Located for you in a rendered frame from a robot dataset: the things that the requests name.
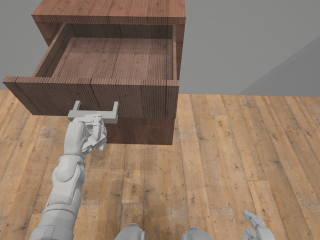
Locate robot right shin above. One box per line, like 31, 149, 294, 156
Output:
189, 226, 199, 231

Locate right robot hand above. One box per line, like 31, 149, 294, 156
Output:
242, 210, 276, 240

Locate drawer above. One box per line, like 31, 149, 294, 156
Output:
2, 22, 179, 119

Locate cabinet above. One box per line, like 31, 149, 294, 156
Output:
31, 0, 186, 145

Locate handle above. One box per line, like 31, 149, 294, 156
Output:
67, 100, 119, 124

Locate robot left thigh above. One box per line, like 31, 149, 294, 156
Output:
114, 226, 145, 240

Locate left robot hand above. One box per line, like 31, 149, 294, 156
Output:
63, 114, 107, 160

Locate robot left forearm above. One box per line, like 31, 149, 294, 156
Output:
29, 154, 86, 240

